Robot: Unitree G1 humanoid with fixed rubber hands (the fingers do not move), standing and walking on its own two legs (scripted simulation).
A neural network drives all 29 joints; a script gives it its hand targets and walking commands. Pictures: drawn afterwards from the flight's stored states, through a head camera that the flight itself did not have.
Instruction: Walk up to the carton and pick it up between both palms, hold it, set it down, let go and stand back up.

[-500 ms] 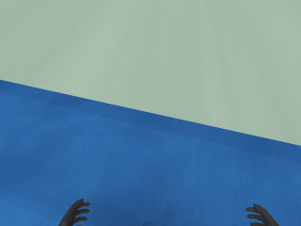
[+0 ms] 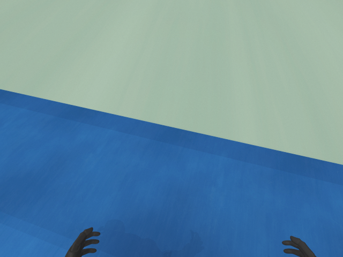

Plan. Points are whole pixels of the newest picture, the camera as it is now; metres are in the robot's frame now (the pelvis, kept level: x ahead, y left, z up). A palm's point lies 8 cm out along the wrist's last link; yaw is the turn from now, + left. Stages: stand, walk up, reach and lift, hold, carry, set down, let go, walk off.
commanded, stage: walk up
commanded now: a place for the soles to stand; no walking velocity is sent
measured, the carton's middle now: out of the picture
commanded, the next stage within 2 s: none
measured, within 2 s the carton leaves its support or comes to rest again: neither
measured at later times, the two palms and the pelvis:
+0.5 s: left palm out of the picture -0.03 +0.38 -0.10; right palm out of the picture +0.07 -0.20 -0.05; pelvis -0.09 +0.08 +0.02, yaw +19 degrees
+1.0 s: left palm out of the picture -0.28 +0.39 -0.06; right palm out of the picture +0.01 -0.15 -0.08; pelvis -0.24 +0.06 +0.01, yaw +39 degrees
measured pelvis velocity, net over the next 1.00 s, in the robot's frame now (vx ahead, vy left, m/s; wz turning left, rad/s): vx -0.24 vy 0.06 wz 0.68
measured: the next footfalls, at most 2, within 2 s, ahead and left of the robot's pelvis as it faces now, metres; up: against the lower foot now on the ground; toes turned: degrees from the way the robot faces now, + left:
left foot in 0.32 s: -0.02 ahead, +0.17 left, +0.00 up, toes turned +13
right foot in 0.74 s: -0.07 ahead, +0.07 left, +0.00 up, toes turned +26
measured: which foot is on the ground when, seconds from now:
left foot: down 0.00-0.06, up 0.08-0.30, down 0.32-0.76, up 0.78-1.00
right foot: down 0.00-0.32, up 0.34-0.72, down 0.74-1.00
